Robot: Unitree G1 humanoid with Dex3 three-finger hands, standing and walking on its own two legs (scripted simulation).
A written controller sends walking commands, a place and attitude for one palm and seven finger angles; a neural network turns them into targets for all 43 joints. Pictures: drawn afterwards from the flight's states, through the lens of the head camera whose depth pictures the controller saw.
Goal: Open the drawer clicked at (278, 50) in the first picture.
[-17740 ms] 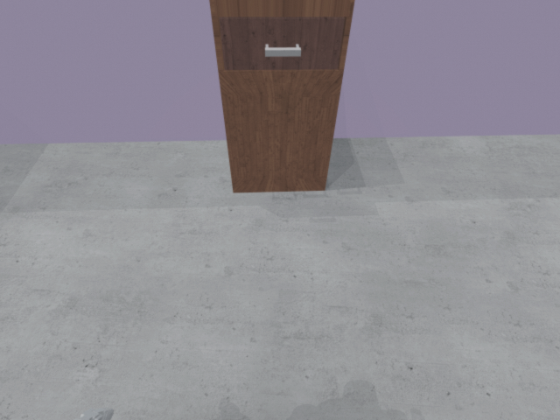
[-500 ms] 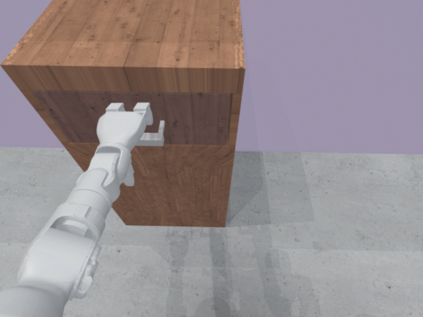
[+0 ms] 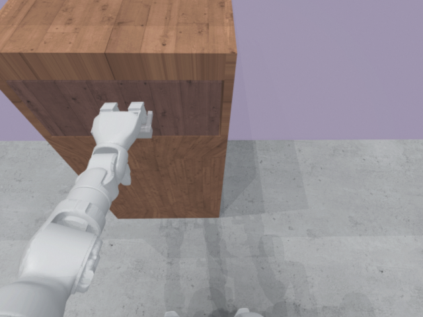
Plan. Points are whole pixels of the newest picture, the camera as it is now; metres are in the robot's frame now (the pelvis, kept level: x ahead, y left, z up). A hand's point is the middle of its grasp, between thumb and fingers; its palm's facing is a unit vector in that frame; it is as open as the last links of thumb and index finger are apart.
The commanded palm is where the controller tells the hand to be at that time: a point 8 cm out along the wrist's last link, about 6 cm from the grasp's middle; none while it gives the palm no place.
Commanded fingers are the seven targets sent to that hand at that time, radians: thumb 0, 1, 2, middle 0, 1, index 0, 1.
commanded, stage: lower the fingers behind the handle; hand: left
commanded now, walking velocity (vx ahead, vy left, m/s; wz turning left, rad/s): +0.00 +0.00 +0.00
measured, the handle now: (124, 123) +0.53 +0.17 +0.01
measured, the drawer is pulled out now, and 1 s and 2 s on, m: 0.00 0.00 0.02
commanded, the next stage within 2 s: close the thumb around the handle in 0.70 s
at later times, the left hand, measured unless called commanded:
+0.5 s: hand (126, 148) +0.47 +0.16 -0.01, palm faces -0.04 -0.02 -1.00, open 13.8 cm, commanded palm +0.45 +0.16 +0.04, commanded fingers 0.00 -0.50 0.30 -0.30 -1.20 -0.30 -1.20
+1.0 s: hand (122, 150) +0.46 +0.17 -0.01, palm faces -0.04 -0.03 -1.00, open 12.8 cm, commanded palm +0.45 +0.17 +0.04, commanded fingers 0.00 0.12 0.56 -0.34 -1.27 -0.34 -1.27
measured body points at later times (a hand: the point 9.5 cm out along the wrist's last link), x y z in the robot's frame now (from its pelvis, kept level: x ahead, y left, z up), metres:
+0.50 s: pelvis +0.00 +0.01 -0.01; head +0.10 +0.00 +0.43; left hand +0.47 +0.16 +0.04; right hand +0.02 -0.26 -0.15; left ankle -0.01 +0.10 -0.70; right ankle -0.02 -0.08 -0.70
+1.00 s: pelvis +0.00 +0.01 -0.01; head +0.09 +0.01 +0.43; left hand +0.46 +0.17 +0.05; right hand +0.02 -0.26 -0.14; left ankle -0.01 +0.10 -0.70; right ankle -0.02 -0.08 -0.70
